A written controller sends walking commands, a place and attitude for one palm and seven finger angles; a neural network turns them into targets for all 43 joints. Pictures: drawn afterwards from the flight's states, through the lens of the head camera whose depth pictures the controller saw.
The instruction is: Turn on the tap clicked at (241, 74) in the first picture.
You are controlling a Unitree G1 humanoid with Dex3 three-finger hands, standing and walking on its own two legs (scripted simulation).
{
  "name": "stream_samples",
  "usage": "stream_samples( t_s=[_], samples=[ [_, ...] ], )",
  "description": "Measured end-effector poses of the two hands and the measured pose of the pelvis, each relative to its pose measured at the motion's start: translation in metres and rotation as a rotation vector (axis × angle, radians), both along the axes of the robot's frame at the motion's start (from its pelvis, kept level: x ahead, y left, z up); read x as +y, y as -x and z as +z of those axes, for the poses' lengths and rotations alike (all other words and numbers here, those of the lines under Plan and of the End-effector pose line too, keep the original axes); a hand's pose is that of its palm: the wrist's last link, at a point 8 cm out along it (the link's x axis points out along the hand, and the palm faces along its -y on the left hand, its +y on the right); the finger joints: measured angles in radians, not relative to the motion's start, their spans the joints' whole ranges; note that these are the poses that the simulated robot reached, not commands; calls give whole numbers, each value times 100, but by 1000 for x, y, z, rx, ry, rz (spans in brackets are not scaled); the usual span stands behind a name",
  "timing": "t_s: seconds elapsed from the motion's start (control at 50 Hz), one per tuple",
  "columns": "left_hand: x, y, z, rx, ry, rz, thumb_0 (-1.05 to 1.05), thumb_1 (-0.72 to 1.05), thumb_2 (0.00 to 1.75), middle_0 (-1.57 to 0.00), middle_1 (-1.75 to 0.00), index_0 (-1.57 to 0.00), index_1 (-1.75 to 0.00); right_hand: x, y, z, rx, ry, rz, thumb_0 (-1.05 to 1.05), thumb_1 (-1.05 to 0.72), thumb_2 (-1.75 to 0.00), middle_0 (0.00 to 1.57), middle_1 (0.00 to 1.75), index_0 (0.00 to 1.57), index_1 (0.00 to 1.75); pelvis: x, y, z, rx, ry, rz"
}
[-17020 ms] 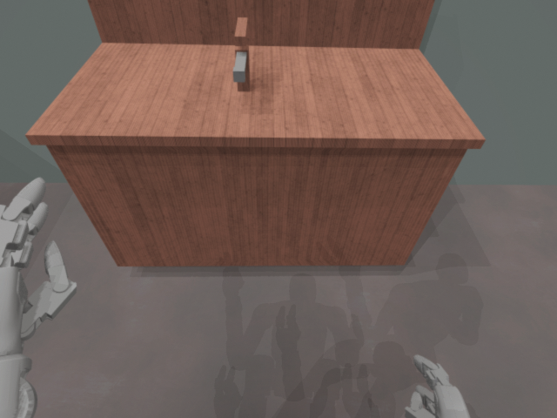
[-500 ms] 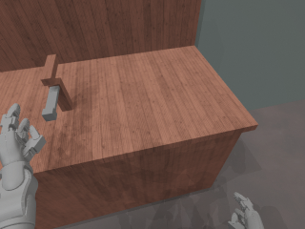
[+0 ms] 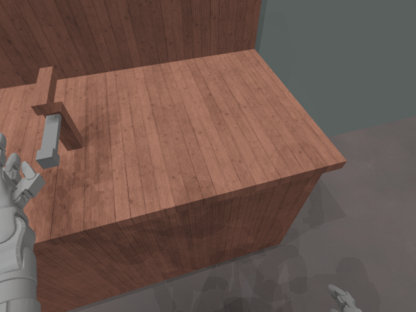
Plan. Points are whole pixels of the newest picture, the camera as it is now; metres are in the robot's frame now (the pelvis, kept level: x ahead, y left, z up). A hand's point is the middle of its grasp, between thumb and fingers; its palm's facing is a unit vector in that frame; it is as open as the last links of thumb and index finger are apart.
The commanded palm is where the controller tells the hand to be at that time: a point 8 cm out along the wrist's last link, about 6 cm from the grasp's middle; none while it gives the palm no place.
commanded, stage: reach beside the lever's end, fingers flat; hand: left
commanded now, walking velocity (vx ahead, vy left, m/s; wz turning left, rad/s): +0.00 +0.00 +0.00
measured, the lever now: (48, 158) +0.36 +0.33 +0.10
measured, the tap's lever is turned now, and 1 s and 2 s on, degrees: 0 5 32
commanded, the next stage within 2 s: push the lever round in 0.28 s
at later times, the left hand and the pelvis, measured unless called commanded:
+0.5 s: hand (43, 179) +0.32 +0.32 +0.09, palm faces +0.55 -0.83 -0.08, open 7.8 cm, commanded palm +0.27 +0.35 +0.09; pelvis +0.01 +0.01 +0.00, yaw +0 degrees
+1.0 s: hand (58, 179) +0.32 +0.30 +0.09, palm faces +0.56 -0.83 -0.07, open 7.7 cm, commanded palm +0.28 +0.33 +0.09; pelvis +0.00 +0.00 +0.00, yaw +1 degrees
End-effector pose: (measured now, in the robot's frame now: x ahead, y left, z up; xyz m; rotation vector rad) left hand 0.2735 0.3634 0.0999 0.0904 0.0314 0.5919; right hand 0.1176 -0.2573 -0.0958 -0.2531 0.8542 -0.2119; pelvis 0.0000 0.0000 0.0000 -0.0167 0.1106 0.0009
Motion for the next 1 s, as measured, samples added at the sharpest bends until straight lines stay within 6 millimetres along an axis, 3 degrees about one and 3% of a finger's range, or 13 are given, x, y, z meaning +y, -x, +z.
stream_samples(
  t_s=[0.22,0.56,1.0],
  samples=[
    [6,9,-7,-3,4,20,2,90,90,-15,-15,-15,-15,8,-3,-1,13,-4,2,1,-91,-90,20,30,20,30,6,-4,0,5,5,1],
    [-9,2,-1,-25,0,-4,2,90,90,-15,-15,-15,-15,23,-31,6,-59,-29,45,1,-91,-90,20,30,20,30,8,-6,0,0,5,6],
    [-34,1,-4,-25,8,0,2,92,93,-15,-15,-15,-15,10,-19,-2,-21,-28,37,1,-91,-90,20,30,20,30,-2,0,-1,-9,-1,11]
  ],
)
